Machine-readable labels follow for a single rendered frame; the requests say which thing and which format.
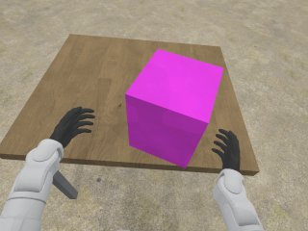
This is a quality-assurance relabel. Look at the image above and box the robot left forearm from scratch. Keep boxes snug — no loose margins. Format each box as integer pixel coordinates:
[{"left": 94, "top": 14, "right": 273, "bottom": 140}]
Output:
[{"left": 0, "top": 139, "right": 64, "bottom": 231}]

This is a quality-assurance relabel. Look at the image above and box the robot right forearm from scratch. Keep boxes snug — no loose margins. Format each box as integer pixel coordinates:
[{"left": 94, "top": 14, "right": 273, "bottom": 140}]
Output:
[{"left": 213, "top": 168, "right": 265, "bottom": 231}]

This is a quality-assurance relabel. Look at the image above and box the robot left hand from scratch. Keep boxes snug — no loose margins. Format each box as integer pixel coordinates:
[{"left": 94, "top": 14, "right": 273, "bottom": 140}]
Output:
[{"left": 49, "top": 106, "right": 95, "bottom": 148}]

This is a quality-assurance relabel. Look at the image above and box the carton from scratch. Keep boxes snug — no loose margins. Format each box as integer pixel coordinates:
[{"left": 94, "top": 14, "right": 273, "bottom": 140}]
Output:
[{"left": 125, "top": 49, "right": 223, "bottom": 168}]

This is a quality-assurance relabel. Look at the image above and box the table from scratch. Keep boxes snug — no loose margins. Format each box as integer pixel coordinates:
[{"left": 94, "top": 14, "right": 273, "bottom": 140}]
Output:
[{"left": 0, "top": 34, "right": 260, "bottom": 199}]

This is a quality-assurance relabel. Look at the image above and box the robot right hand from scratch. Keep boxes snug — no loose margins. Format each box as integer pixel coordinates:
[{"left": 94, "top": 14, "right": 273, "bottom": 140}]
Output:
[{"left": 212, "top": 129, "right": 241, "bottom": 172}]

